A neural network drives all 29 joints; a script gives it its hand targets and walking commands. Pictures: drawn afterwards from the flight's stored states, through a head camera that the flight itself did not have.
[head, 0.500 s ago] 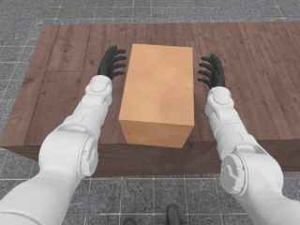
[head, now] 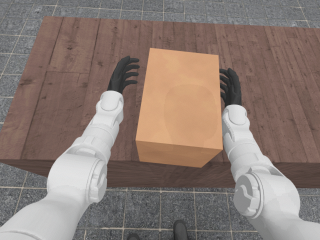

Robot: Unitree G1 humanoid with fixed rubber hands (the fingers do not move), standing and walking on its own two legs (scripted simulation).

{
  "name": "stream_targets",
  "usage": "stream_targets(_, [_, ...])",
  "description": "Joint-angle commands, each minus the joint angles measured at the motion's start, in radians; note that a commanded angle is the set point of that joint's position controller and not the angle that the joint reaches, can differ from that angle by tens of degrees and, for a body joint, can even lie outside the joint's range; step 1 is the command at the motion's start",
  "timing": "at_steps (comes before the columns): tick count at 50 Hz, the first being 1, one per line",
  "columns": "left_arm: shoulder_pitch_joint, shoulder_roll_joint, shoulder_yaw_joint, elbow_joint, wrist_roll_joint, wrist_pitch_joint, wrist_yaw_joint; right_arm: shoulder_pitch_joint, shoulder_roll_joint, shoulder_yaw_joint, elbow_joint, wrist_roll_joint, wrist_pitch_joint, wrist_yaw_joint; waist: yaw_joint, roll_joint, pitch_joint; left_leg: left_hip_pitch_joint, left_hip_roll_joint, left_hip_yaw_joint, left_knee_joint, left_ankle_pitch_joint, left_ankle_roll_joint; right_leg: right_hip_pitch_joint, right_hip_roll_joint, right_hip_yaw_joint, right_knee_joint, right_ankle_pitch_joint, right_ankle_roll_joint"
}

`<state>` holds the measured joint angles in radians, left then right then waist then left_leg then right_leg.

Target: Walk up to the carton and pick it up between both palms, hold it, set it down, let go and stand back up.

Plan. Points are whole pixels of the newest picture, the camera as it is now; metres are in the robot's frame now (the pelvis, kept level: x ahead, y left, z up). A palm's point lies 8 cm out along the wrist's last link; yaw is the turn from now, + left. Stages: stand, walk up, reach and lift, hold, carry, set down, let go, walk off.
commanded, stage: reach and lift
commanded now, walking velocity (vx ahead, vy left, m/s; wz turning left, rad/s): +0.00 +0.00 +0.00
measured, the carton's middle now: (177, 111) +0.43 -0.07 -0.01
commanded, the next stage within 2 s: none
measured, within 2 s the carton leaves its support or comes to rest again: leaves its support in 1.14 s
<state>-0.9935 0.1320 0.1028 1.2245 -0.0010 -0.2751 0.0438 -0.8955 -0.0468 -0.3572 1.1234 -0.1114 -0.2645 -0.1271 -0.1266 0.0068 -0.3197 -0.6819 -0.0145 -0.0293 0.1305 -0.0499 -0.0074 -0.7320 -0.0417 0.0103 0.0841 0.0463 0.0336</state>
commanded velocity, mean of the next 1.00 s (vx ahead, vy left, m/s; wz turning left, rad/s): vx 0.00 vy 0.00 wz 0.00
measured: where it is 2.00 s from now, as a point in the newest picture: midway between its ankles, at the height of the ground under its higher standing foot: outside the picture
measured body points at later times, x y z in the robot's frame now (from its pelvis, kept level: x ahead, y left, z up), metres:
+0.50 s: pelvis -0.02 -0.01 +0.00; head +0.12 -0.01 +0.43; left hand +0.48 +0.07 +0.04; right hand +0.43 -0.20 +0.03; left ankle -0.05 +0.12 -0.74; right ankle +0.00 -0.14 -0.74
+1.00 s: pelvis +0.00 -0.01 +0.00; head +0.14 -0.01 +0.43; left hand +0.49 +0.06 +0.03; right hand +0.44 -0.20 +0.02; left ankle -0.05 +0.12 -0.74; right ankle +0.00 -0.14 -0.74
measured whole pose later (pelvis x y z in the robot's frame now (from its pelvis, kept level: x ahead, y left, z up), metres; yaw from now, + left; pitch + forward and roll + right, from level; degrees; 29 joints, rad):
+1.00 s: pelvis +0.00 -0.01 +0.00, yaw -1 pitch +34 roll +1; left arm -1.00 -0.01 0.50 1.16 0.36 -0.24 0.06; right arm -0.86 0.10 -0.61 0.97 -0.41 -0.23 -0.15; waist -0.09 0.01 -0.31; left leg -0.59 0.00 -0.01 -0.02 0.02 -0.01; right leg -0.64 -0.03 -0.01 -0.09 0.14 0.01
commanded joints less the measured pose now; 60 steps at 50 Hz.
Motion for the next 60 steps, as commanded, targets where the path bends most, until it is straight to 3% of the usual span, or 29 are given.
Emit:
stream_targets(1, [-0.335,0.025,0.037,-0.077,0.05,-0.019,0.024,-0.272,-0.088,-0.024,-0.078,-0.045,-0.042,0.015,0.015,0.082,-0.678,0.435,-0.021,0.029,0.143,0.671,-0.089,0.398,0.063,-0.051,0.129,0.55,-0.002])
stream_targets(3, [-0.321,-0.01,0.037,-0.06,0.063,-0.006,0.033,-0.267,-0.077,-0.04,-0.058,-0.054,-0.037,0.011,0.012,0.087,-0.65,0.42,-0.021,0.033,0.134,0.643,-0.085,0.418,0.062,-0.044,0.12,0.543,-0.008])
stream_targets(5, [-0.397,-0.03,0.051,-0.116,0.054,-0.012,0.039,-0.353,-0.05,-0.03,-0.117,-0.048,-0.037,0.007,0.013,0.071,-0.671,0.41,-0.026,0.032,0.134,0.623,-0.074,0.453,0.059,-0.046,0.135,0.57,-0.016])
stream_targets(8, [-0.385,-0.029,0.092,-0.112,0.096,-0.012,0.042,-0.339,-0.027,-0.037,-0.117,-0.069,-0.035,0.002,0.028,0.06,-0.67,0.374,-0.028,0.04,0.116,0.585,-0.065,0.498,0.057,-0.048,0.147,0.59,-0.009])
stream_targets(12, [-0.354,-0.133,0.14,-0.077,0.161,-0.008,0.027,-0.323,0.088,-0.056,-0.097,-0.124,-0.024,0.014,0.024,0.038,-0.62,0.312,-0.033,0.038,0.074,0.527,-0.047,0.542,0.054,-0.043,0.14,0.603,-0.007])
stream_targets(16, [-0.392,-0.267,0.22,-0.069,0.261,-0.005,-0.006,-0.367,0.213,-0.11,-0.102,-0.225,-0.013,0.038,0.013,0.011,-0.591,0.281,-0.036,0.036,0.015,0.374,-0.024,0.523,0.049,-0.047,0.096,0.507,-0.015])
stream_targets(18, [-0.41,-0.359,0.251,-0.066,0.314,-0.003,-0.029,-0.407,0.286,-0.132,-0.115,-0.274,-0.011,0.059,0.006,0.027,-0.579,0.275,-0.035,0.041,-0.014,0.318,-0.015,0.511,0.046,-0.05,0.066,0.465,-0.019])
stream_targets(23, [-0.411,-0.534,0.232,-0.122,0.388,-0.002,-0.076,-0.408,0.472,-0.086,-0.171,-0.33,-0.007,0.105,0.019,0.028,-0.635,0.289,-0.033,0.051,-0.042,0.29,-0.002,0.494,0.054,-0.052,0.022,0.397,-0.024])
stream_targets(27, [-0.365,-0.543,0.271,-0.063,0.472,0.007,-0.099,-0.349,0.488,-0.129,-0.11,-0.405,0.002,0.12,0.023,0.038,-0.564,0.243,-0.036,0.076,-0.079,0.205,-0.002,0.5,0.06,-0.066,-0.02,0.309,-0.025])
stream_targets(29, [-0.351,-0.558,0.269,-0.065,0.48,0.011,-0.103,-0.355,0.497,-0.123,-0.132,-0.412,0.002,0.121,0.022,0.031,-0.568,0.248,-0.038,0.079,-0.094,0.183,0.003,0.529,0.061,-0.071,-0.031,0.294,-0.03])
stream_targets(33, [-0.385,-0.565,0.278,-0.083,0.475,0.007,-0.11,-0.405,0.521,-0.094,-0.176,-0.395,-0.002,0.124,0.049,0.027,-0.589,0.21,-0.044,0.091,-0.099,0.171,0.013,0.557,0.058,-0.064,-0.024,0.315,-0.029])
stream_targets(36, [-0.388,-0.563,0.272,-0.071,0.471,0.005,-0.112,-0.404,0.533,-0.072,-0.175,-0.393,-0.003,0.113,0.043,0.0,-0.58,0.189,-0.046,0.093,-0.107,0.165,0.019,0.597,0.052,-0.063,-0.023,0.349,-0.023])
stream_targets(37, [-0.387,-0.567,0.264,-0.07,0.466,0.007,-0.11,-0.39,0.537,-0.07,-0.151,-0.387,-0.001,0.112,0.049,0.024,-0.563,0.186,-0.05,0.098,-0.105,0.165,0.012,0.602,0.055,-0.066,-0.022,0.345,-0.025])
stream_targets(41, [-0.425,-0.563,0.256,-0.056,0.436,0.004,-0.112,-0.435,0.541,-0.044,-0.155,-0.373,0.0,0.103,0.039,-0.021,-0.578,0.184,-0.047,0.085,-0.094,0.182,0.016,0.613,0.049,-0.066,0.007,0.414,-0.019])
stream_targets(45, [-0.441,-0.584,0.219,-0.046,0.406,0.005,-0.106,-0.436,0.57,-0.006,-0.15,-0.349,0.006,0.087,0.04,-0.009,-0.614,0.189,-0.047,0.078,-0.088,0.246,0.02,0.68,0.044,-0.06,0.028,0.531,-0.019])
stream_targets(50, [-0.44,-0.626,0.158,-0.049,0.378,0.013,-0.086,-0.46,0.595,0.051,-0.159,-0.287,0.003,0.089,0.047,0.029,-0.686,0.312,-0.043,0.059,-0.051,0.434,0.003,0.679,0.045,-0.055,0.051,0.653,-0.033])
stream_targets(53, [-0.474,-0.637,0.118,-0.071,0.346,0.017,-0.082,-0.5,0.594,0.085,-0.19,-0.26,0.009,0.088,0.036,0.015,-0.74,0.359,-0.04,0.047,-0.031,0.529,-0.005,0.686,0.043,-0.056,0.065,0.742,-0.034])
stream_targets(56, [-0.507,-0.688,0.033,-0.123,0.288,0.029,-0.07,-0.508,0.613,0.147,-0.219,-0.212,0.018,0.084,0.03,0.037,-0.812,0.455,-0.035,0.042,0.011,0.671,-0.021,0.68,0.047,-0.051,0.071,0.806,-0.037])
stream_targets(60, [-0.46,-0.743,-0.032,-0.106,0.26,0.058,-0.07,-0.462,0.634,0.171,-0.199,-0.185,0.049,0.085,0.005,0.052,-0.781,0.523,-0.024,0.021,0.037,0.747,-0.037,0.668,0.051,-0.044,0.056,0.786,-0.049])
